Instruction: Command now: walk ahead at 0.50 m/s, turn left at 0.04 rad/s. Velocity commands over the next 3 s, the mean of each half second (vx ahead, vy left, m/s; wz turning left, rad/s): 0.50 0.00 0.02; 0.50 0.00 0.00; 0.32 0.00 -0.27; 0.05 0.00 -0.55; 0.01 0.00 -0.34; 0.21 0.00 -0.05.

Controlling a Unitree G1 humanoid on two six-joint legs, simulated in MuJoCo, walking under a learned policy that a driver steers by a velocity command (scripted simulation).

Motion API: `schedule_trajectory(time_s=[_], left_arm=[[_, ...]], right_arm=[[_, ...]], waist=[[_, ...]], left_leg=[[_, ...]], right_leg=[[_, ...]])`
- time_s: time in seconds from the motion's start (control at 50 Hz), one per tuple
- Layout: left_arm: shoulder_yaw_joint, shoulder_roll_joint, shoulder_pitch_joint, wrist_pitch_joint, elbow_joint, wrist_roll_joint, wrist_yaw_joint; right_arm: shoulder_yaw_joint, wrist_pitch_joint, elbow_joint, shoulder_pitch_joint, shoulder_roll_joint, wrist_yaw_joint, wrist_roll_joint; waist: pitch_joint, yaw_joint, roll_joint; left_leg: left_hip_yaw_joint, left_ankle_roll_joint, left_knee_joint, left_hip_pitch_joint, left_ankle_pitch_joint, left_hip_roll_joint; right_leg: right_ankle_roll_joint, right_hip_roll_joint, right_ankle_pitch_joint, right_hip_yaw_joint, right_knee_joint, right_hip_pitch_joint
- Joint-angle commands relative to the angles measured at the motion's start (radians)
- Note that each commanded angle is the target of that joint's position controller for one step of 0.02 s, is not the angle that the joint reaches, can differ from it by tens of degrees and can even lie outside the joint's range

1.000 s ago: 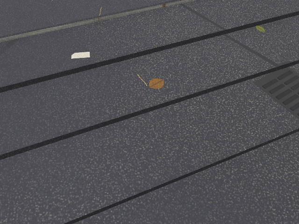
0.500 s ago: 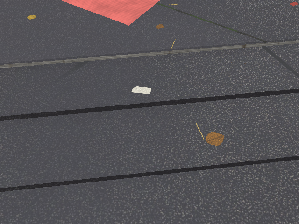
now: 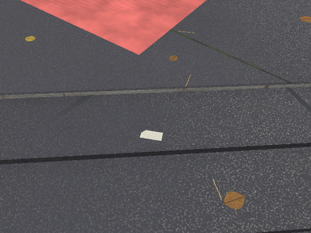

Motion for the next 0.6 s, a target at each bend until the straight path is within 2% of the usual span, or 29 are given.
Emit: schedule_trajectory(time_s=[0.02,0.04,0.08,0.1,0.12,0.14,0.16,0.18,0.2,0.22,0.24,0.26,0.28,0.3,0.34,0.36,0.38,0.4,0.48,0.54,0.56,0.58,0.6], left_arm=[[0.004,0.044,0.003,0.012,-0.067,-0.003,-0.01],[0.009,0.053,0.019,0.018,-0.058,0.002,-0.005],[0.022,0.069,0.037,0.025,-0.055,0.007,0.009],[0.03,0.073,0.062,0.023,-0.051,0.006,0.016],[0.04,0.078,0.145,0.017,-0.027,0.001,0.022],[0.053,0.087,0.318,0.004,0.036,-0.002,0.028],[0.07,0.143,0.5,-0.008,0.103,0.006,0.035],[0.069,0.219,0.439,-0.023,0.106,0.018,0.039],[0.056,0.188,0.249,-0.036,0.048,0.012,0.031],[0.044,0.131,0.106,-0.043,0.002,-0.002,0.025],[0.031,0.087,0.083,-0.055,0.004,-0.011,0.016],[0.029,0.084,0.084,-0.068,0.015,-0.014,0.019],[0.021,0.064,0.104,-0.08,0.03,-0.012,0.026],[0.018,0.053,0.145,-0.09,0.055,-0.009,0.033],[0.017,0.048,0.222,-0.105,0.09,-0.01,0.037],[0.021,0.07,0.256,-0.109,0.098,-0.013,0.038],[0.019,0.062,0.287,-0.11,0.111,-0.016,0.04],[0.015,0.047,0.332,-0.109,0.127,-0.017,0.042],[0.006,0.028,0.406,-0.104,0.155,-0.009,0.054],[-0.001,0.018,0.371,-0.093,0.155,-0.009,0.056],[0.0,0.031,0.384,-0.09,0.165,-0.008,0.056],[0.002,0.039,0.386,-0.088,0.177,-0.009,0.057],[0.001,0.047,0.38,-0.088,0.186,-0.008,0.055]], right_arm=[[-0.03,-0.025,-0.073,-0.161,-0.145,0.007,0.001],[-0.034,-0.027,-0.063,-0.155,-0.153,0.009,-0.003],[-0.041,-0.024,-0.037,-0.137,-0.172,0.01,0.0],[-0.045,-0.021,-0.026,-0.134,-0.185,0.011,0.0],[-0.05,-0.015,-0.02,-0.148,-0.199,0.011,-0.003],[-0.05,-0.004,-0.02,-0.173,-0.199,0.015,-0.009],[-0.035,0.003,-0.025,-0.168,-0.156,0.017,-0.03],[-0.001,-0.004,-0.075,-0.132,-0.008,0.033,-0.003],[-0.003,-0.013,-0.077,-0.064,-0.036,0.037,0.018],[-0.021,-0.015,-0.07,-0.074,-0.106,0.042,0.017],[-0.026,-0.016,-0.062,-0.099,-0.13,0.042,0.01],[-0.02,-0.011,-0.06,-0.1,-0.102,0.042,0.004],[-0.012,0.0,-0.054,-0.088,-0.084,0.047,-0.001],[-0.008,0.011,-0.056,-0.106,-0.074,0.053,0.0],[-0.006,0.023,-0.059,-0.148,-0.064,0.055,0.002],[-0.003,0.026,-0.07,-0.172,-0.06,0.056,0.002],[-0.004,0.028,-0.082,-0.222,-0.068,0.056,-0.001],[-0.003,0.031,-0.088,-0.253,-0.06,0.052,-0.003],[0.003,0.033,-0.129,-0.381,-0.049,0.05,-0.005],[0.026,0.035,-0.165,-0.464,-0.016,0.055,0.003],[0.033,0.037,-0.177,-0.483,-0.006,0.055,0.003],[0.033,0.038,-0.181,-0.479,-0.011,0.051,0.003],[0.027,0.035,-0.173,-0.432,-0.025,0.045,-0.001]], waist=[[0.059,0.103,0.188],[0.049,0.101,0.193],[0.064,0.107,0.157],[0.057,0.118,0.141],[0.025,0.157,0.134],[-0.052,0.236,0.066],[-0.113,0.293,-0.058],[-0.072,0.174,-0.327],[-0.022,0.049,-0.226],[0.058,-0.012,-0.065],[0.083,-0.019,0.054],[0.074,-0.031,0.052],[0.065,-0.033,0.028],[0.068,-0.024,0.011],[0.046,-0.003,0.028],[0.044,0.004,0.015],[0.059,0.021,0.028],[0.058,0.036,0.019],[0.078,0.064,0.011],[0.128,0.065,0.006],[0.138,0.073,-0.012],[0.142,0.065,-0.023],[0.119,0.045,-0.044]], left_leg=[[-0.088,0.113,-0.18,-0.164,0.237,0.211],[-0.084,0.122,-0.193,-0.163,0.282,0.232],[-0.075,0.122,-0.158,-0.099,0.335,0.27],[-0.063,0.119,-0.092,-0.057,0.445,0.277],[-0.037,0.109,0.04,-0.036,0.606,0.268],[0.018,0.087,0.303,-0.06,0.69,0.205],[0.02,0.068,0.675,-0.233,0.454,0.115],[-0.053,0.042,0.98,-0.572,-0.084,-0.046],[-0.228,0.07,1.116,-0.618,0.018,-0.025],[-0.182,0.072,1.113,-0.607,0.14,0.056],[-0.161,0.06,1.067,-0.56,0.192,0.095],[-0.149,0.043,1.022,-0.529,0.205,0.122],[-0.135,0.027,0.984,-0.499,0.229,0.141],[-0.116,0.013,0.97,-0.493,0.265,0.148],[-0.084,0.001,0.987,-0.568,0.31,0.149],[-0.078,-0.011,0.964,-0.612,0.324,0.161],[-0.066,-0.02,0.94,-0.669,0.335,0.17],[-0.045,-0.027,0.949,-0.716,0.331,0.166],[-0.015,-0.038,0.894,-0.865,0.32,0.171],[0.043,-0.036,0.665,-0.76,0.306,0.138],[0.062,-0.022,0.606,-0.704,0.276,0.122],[0.072,-0.002,0.556,-0.666,0.271,0.109],[0.113,0.029,0.561,-0.6,0.207,0.067]], right_leg=[[0.0,-0.016,0.044,-0.02,-0.225,0.155],[-0.013,-0.001,0.027,-0.059,-0.226,0.225],[-0.045,-0.005,0.003,-0.071,-0.269,0.258],[-0.061,0.013,-0.028,-0.089,-0.303,0.283],[-0.075,0.048,-0.044,-0.113,-0.359,0.368],[-0.082,0.107,-0.014,-0.154,-0.478,0.556],[-0.079,0.038,-0.154,-0.037,-0.545,0.777],[-0.124,-0.182,-0.522,0.491,-0.808,0.782],[-0.172,-0.267,-0.563,0.758,-0.976,0.629],[-0.189,-0.292,-0.524,0.628,-0.967,0.503],[-0.182,-0.248,-0.353,0.501,-0.953,0.426],[-0.153,-0.204,-0.242,0.393,-0.953,0.41],[-0.141,-0.164,-0.149,0.307,-0.965,0.401],[-0.146,-0.146,-0.051,0.25,-0.974,0.406],[-0.152,-0.121,0.136,0.175,-0.965,0.507],[-0.168,-0.137,0.192,0.16,-0.966,0.54],[-0.172,-0.135,0.266,0.139,-0.964,0.588],[-0.178,-0.128,0.331,0.117,-0.952,0.638],[-0.196,-0.132,0.42,0.085,-0.948,0.768],[-0.186,-0.105,0.466,0.027,-0.977,0.702],[-0.186,-0.125,0.523,0.023,-0.993,0.693],[-0.182,-0.135,0.588,0.013,-0.992,0.714],[-0.178,-0.148,0.771,-0.015,-0.939,0.733]])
